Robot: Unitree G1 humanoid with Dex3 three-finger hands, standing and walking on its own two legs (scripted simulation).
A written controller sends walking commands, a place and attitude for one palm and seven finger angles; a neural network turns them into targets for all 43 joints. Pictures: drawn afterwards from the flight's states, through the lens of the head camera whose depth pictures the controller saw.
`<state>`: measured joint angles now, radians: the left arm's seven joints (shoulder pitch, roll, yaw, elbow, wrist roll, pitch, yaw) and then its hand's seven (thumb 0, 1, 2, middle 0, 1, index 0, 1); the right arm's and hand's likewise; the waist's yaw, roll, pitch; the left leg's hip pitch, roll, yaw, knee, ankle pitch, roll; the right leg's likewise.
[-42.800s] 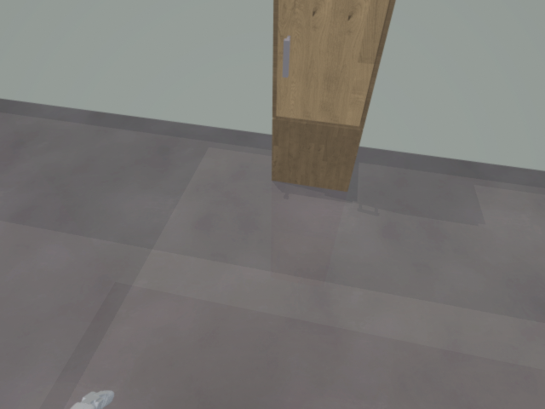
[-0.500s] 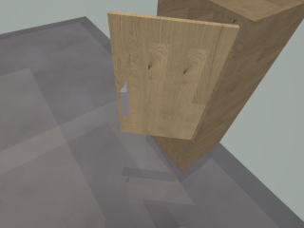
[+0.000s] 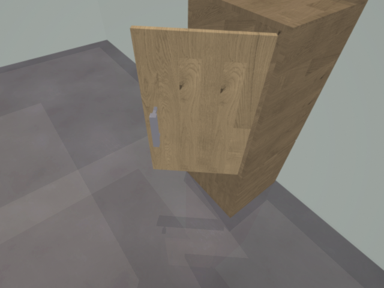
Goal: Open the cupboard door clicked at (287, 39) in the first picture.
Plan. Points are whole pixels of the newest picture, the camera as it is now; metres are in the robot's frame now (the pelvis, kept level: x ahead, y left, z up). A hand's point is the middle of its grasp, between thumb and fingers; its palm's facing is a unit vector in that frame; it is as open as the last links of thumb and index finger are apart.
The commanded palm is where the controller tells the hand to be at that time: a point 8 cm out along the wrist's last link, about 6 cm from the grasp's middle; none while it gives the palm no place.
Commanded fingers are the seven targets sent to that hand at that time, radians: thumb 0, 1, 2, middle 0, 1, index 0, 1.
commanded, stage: come to a stop and stand still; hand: left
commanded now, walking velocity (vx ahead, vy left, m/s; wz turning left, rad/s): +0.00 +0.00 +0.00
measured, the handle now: (155, 127) +0.62 +0.16 -0.07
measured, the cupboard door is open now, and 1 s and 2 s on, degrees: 48 48 48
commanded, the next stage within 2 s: look again from close up in 0.14 s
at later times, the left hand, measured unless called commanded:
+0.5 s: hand out of the picture +0.00 +0.18 -0.18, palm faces +0.05 -0.98 -0.20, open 7.4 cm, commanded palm none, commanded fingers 0.00 0.90 0.90 -0.20 -0.30 -0.20 -0.30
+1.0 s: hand out of the picture +0.03 +0.19 -0.19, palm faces +0.00 -0.98 -0.18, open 7.4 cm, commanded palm none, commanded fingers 0.00 0.90 0.90 -0.20 -0.30 -0.20 -0.30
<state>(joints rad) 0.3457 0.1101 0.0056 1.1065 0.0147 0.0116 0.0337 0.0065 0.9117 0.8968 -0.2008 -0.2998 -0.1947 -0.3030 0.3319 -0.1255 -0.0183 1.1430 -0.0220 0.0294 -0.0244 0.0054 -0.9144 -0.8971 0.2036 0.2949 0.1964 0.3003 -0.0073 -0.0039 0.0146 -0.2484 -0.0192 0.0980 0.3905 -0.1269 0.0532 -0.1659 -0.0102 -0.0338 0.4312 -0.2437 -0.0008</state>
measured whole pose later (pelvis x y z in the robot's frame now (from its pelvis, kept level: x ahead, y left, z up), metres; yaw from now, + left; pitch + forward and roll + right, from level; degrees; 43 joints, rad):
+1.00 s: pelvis +0.03 +0.01 -0.01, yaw +0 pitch +0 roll +0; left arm 0.32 0.19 0.00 1.06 0.03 0.00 0.03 0.01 0.91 0.90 -0.20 -0.30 -0.19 -0.30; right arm 0.24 -0.16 0.00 1.09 -0.02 -0.02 -0.02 0.01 -0.91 -0.90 0.20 0.29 0.20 0.30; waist 0.00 -0.04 0.00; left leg -0.26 -0.04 0.11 0.48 -0.23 0.08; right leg -0.17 -0.03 -0.02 0.50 -0.34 0.00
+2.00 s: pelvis +0.01 +0.00 -0.01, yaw -1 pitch -2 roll +0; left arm 0.27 0.19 -0.02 0.96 0.02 0.01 0.04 0.01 0.91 0.90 -0.20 -0.30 -0.19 -0.30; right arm 0.27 -0.19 0.00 1.01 -0.03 0.01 -0.01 0.00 -0.92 -0.90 0.20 0.29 0.20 0.30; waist -0.02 0.03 0.01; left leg -0.28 -0.01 0.11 0.53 -0.21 0.07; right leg -0.18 -0.01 -0.03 0.55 -0.33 -0.01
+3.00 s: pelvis +0.05 -0.02 +0.00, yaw -1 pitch +0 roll +0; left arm 0.23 0.23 -0.02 1.07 0.02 -0.02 0.03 0.01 0.91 0.90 -0.20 -0.30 -0.20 -0.30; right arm 0.18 -0.21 0.01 1.12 -0.01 -0.03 -0.02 0.01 -0.91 -0.90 0.21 0.30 0.20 0.30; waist 0.01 -0.02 0.02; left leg -0.23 -0.01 0.09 0.43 -0.20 0.04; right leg -0.12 0.01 -0.03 0.42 -0.31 -0.02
